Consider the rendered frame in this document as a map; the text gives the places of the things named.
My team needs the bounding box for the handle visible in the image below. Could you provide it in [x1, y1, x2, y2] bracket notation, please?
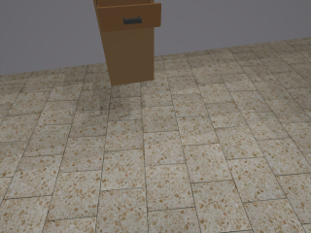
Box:
[122, 17, 142, 25]

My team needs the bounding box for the cabinet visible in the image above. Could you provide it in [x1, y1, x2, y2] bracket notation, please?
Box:
[93, 0, 155, 86]

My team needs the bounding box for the drawer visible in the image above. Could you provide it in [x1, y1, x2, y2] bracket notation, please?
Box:
[97, 0, 161, 33]

